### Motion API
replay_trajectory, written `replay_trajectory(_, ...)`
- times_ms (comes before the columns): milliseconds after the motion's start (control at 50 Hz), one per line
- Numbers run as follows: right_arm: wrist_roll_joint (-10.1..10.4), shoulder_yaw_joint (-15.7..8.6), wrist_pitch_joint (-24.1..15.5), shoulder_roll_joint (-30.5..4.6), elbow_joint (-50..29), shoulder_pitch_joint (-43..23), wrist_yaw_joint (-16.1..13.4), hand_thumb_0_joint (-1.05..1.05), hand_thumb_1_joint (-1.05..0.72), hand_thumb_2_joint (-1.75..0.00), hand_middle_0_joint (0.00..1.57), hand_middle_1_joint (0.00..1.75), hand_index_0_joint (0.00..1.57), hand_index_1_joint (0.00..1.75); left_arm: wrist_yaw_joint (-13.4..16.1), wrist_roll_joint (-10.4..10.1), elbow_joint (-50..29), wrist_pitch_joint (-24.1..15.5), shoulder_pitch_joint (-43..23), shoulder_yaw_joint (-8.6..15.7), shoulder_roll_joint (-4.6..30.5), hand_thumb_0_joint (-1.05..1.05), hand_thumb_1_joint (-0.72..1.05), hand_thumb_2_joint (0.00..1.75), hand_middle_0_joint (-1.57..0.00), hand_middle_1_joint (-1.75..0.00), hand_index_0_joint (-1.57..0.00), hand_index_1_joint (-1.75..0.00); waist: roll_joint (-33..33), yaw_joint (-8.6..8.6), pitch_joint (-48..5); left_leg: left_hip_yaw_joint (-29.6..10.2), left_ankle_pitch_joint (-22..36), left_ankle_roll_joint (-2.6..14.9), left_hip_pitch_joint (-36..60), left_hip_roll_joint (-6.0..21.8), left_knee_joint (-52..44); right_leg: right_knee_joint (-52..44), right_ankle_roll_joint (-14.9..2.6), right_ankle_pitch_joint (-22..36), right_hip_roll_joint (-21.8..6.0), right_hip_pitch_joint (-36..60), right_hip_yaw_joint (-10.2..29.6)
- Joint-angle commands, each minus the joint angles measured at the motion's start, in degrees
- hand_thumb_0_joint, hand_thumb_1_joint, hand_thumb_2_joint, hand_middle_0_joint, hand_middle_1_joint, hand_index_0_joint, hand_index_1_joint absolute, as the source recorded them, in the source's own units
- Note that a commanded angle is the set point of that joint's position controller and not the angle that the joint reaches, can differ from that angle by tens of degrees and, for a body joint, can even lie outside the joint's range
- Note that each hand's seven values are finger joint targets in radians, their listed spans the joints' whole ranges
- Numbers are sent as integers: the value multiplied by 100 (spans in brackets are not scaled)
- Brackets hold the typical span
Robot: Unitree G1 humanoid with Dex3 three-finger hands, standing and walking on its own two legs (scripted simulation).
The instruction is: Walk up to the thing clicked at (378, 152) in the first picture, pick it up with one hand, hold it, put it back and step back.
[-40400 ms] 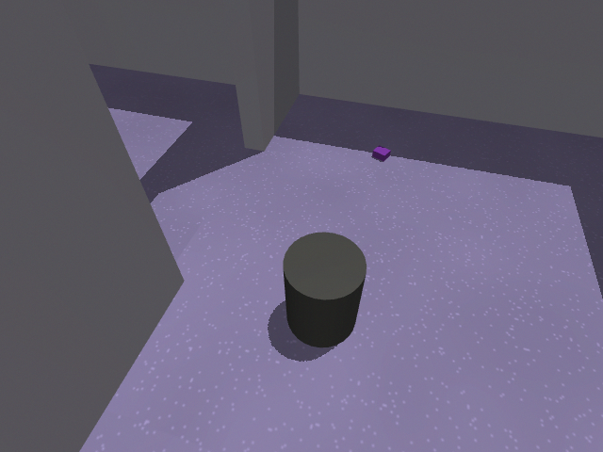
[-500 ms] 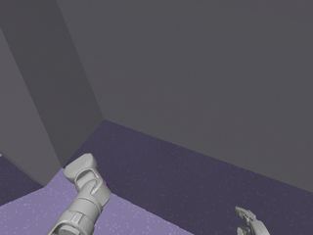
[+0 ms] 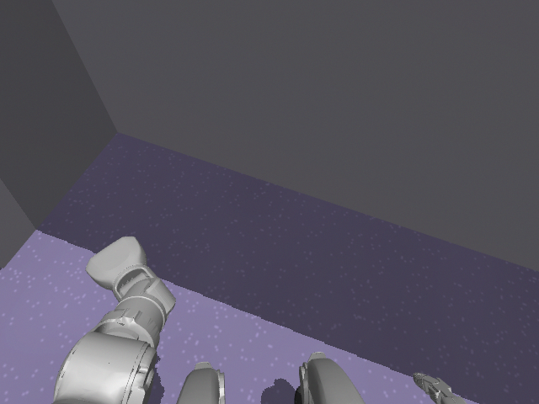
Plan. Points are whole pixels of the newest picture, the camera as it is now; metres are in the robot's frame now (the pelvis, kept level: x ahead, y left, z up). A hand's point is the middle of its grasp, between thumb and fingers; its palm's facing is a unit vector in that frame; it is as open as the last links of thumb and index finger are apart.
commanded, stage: crouch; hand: left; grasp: from above
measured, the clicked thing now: (134, 287) +0.35 +0.24 -0.16
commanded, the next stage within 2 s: lower in 1.28 s
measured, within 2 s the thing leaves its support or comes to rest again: neither
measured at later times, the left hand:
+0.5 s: hand (171, 289) +0.40 +0.21 -0.34, palm faces -0.29 -0.29 -0.91, open 10.2 cm
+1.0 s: hand (180, 291) +0.42 +0.21 -0.45, palm faces -0.32 -0.29 -0.90, open 10.3 cm
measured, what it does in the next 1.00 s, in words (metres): lowers itself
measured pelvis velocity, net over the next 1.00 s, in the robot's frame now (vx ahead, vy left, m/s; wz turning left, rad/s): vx -0.06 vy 0.00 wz -0.05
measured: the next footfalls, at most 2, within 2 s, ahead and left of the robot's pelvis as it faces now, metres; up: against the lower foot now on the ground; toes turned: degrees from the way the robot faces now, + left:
none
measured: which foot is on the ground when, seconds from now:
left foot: down 0.00-1.00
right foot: down 0.00-1.00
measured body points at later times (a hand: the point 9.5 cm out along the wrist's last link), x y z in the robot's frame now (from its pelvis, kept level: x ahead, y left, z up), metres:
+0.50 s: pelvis -0.05 +0.01 -0.21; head +0.14 +0.02 +0.19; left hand +0.41 +0.22 -0.29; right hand -0.02 -0.25 -0.34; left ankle +0.03 +0.14 -0.65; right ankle +0.03 -0.13 -0.65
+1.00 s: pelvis -0.06 +0.00 -0.31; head +0.17 +0.00 +0.07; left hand +0.44 +0.22 -0.40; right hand -0.06 -0.26 -0.44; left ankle +0.03 +0.14 -0.65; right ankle +0.03 -0.13 -0.65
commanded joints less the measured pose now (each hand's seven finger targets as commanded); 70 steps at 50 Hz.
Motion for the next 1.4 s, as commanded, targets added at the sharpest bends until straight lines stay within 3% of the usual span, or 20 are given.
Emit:
replay_trajectory(0,-77,-271,-173,-777,-359,259,126,0,-89,-90,20,30,20,30,632,77,-112,-65,-2406,327,892,0,72,57,-117,-44,-116,-45,569,-97,-2588,179,1169,48,22,-244,338,345,-342,1169,272,-93,-205)
replay_trajectory(100,-180,-250,-201,-859,-161,212,176,0,-89,-90,20,30,20,30,900,-144,137,-149,-3269,655,1259,0,66,58,-112,-48,-111,-49,662,-386,-3509,135,707,105,-955,-240,1158,1101,-293,795,278,-785,-233)
replay_trajectory(200,-282,-208,-214,-862,77,344,210,0,-90,-90,20,30,20,30,813,-262,377,-365,-3734,903,1603,0,65,61,-112,-52,-111,-52,696,-607,-4086,189,414,136,-1721,-194,2016,1679,-190,618,266,-1155,-218)
replay_trajectory(340,-400,-138,-253,-895,186,431,299,0,-90,-90,20,30,20,30,577,122,573,-610,-3787,978,2165,0,60,59,-108,-53,-108,-53,959,-770,-3846,99,-45,202,-2748,-190,2979,2536,-225,-26,268,-2397,-302)
replay_trajectory(440,-467,-95,-299,-904,150,383,396,0,-90,-90,20,30,20,30,574,170,962,-650,-3836,1149,2276,0,54,59,-104,-52,-103,-52,1145,-812,-3627,42,-530,236,-3339,-210,3423,3044,-240,-547,246,-3259,-348)
replay_trajectory(480,-465,-131,-343,-1001,190,532,444,0,-90,-90,20,30,20,30,470,160,760,-757,-4064,1096,2229,0,50,61,-101,-52,-100,-53,1088,-975,-3749,-1,-404,241,-3411,-192,3642,3278,-221,-380,251,-3425,-421)
replay_trajectory(620,-498,-119,-400,-1253,289,740,522,0,-90,-90,20,30,20,30,370,544,552,-1003,-4610,1160,2534,0,45,60,-97,-52,-96,-53,1782,-1005,-4119,-102,-252,135,-3143,-163,4061,4090,-298,-109,193,-4123,-587)
replay_trajectory(740,-583,-125,-451,-1310,364,886,611,0,-90,-90,20,30,20,30,413,578,915,-1063,-4707,1277,2588,0,46,62,-97,-52,-96,-53,1633,-1079,-3936,-15,-232,200,-3663,-208,4532,4395,-262,-35,184,-4371,-558)
replay_trajectory(780,-643,-123,-484,-1287,404,936,667,0,-90,-90,20,30,20,30,360,601,1115,-1098,-4680,1227,2513,0,44,62,-95,-55,-95,-55,1429,-1201,-3705,53,-242,251,-4005,-239,4732,4445,-232,-41,211,-4373,-541)
replay_trajectory(840,-688,-114,-514,-1285,376,971,732,0,-90,-90,20,30,20,30,347,597,1306,-1171,-4561,1432,2884,0,46,63,-96,-57,-96,-57,1172,-1072,-3705,162,-224,305,-4405,-275,4960,4514,-191,-72,221,-4148,-471)
replay_trajectory(960,-780,-69,-577,-1316,400,1039,845,0,-90,-90,20,30,20,30,384,750,1583,-1313,-4811,1521,3122,0,49,63,-98,-57,-98,-57,1098,-1185,-3552,203,-371,356,-4900,-299,5342,4748,-170,-204,257,-4377,-452)
replay_trajectory(980,-791,-66,-584,-1316,409,1104,867,0,-90,-90,20,30,20,30,408,779,1605,-1325,-4837,1545,3102,0,50,64,-98,-60,-98,-59,1101,-1227,-3584,195,-332,353,-4848,-302,5348,4786,-174,-162,251,-4378,-467)
replay_trajectory(1000,-795,-63,-591,-1364,413,1100,881,0,-90,-90,20,30,20,30,465,758,1661,-1338,-4825,1615,3213,0,50,63,-98,-59,-98,-58,1119,-1125,-3648,188,-355,345,-4870,-294,5379,4813,-176,-199,259,-4399,-484)
replay_trajectory(1140,-904,-3,-631,-1370,499,1088,984,0,-90,-90,20,30,20,30,487,835,1794,-1503,-5065,1615,3354,0,52,64,-100,-58,-99,-58,1248,-1342,-3449,129,-616,340,-4969,-306,5626,5038,-195,-488,286,-4731,-597)
replay_trajectory(1180,-878,-13,-632,-1439,495,1140,1010,0,-91,-90,20,30,20,30,517,841,1614,-1539,-5019,1694,3464,0,50,68,-101,-56,-100,-57,1446,-1206,-3682,129,-420,303,-4840,-307,5631,5162,-204,-295,274,-4685,-616)
replay_trajectory(1220,-938,37,-650,-1411,520,1160,1054,0,-91,-90,20,30,20,30,571,887,1696,-1534,-5175,1648,3381,0,52,69,-103,-56,-101,-58,1530,-1354,-3590,110,-332,301,-4778,-292,5764,5269,-207,-151,282,-4805,-668)
replay_trajectory(1240,-911,14,-648,-1492,561,1220,1059,0,-91,-90,20,30,20,30,612,929,1670,-1540,-5127,1704,3437,0,52,68,-102,-56,-101,-57,1617,-1280,-3674,91,-277,275,-4761,-303,5702,5313,-226,-108,282,-4861,-689)
replay_trajectory(1280,-961,49,-657,-1435,575,1247,1113,0,-91,-90,20,30,20,30,642,921,1886,-1526,-5165,1644,3293,0,55,67,-104,-58,-103,-58,1616,-1400,-3462,98,-294,284,-4833,-290,5799,5347,-227,-79,302,-4932,-720)
replay_trajectory(1300,-936,38,-645,-1511,593,1278,1120,0,-91,-90,20,30,20,30,680,932,1828,-1534,-5076,1762,3457,0,52,72,-103,-56,-101,-58,1590,-1291,-3530,84,-188,280,-4835,-288,5795,5343,-215,15,298,-4908,-722)
replay_trajectory(1380,-977,91,-664,-1503,617,1359,1218,0,-91,-90,20,30,20,30,626,919,1975,-1521,-4999,1705,3388,0,49,72,-104,-54,-101,-58,1675,-1377,-3378,58,74,261,-4773,-283,5923,5498,-237,238,309,-4916,-773)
